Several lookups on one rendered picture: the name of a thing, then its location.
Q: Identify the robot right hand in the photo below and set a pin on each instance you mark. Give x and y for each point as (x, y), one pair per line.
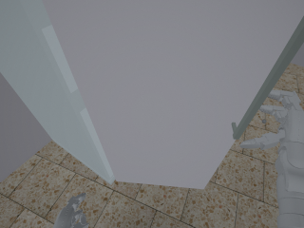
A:
(291, 119)

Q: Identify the robot left hand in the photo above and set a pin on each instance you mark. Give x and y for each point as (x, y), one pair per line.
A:
(68, 217)

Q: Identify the handle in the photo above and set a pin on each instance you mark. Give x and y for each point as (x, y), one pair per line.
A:
(286, 56)

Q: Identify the right robot forearm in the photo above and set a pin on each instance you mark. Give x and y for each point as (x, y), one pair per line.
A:
(290, 185)

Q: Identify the fridge door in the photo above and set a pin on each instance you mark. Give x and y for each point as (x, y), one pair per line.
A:
(163, 80)

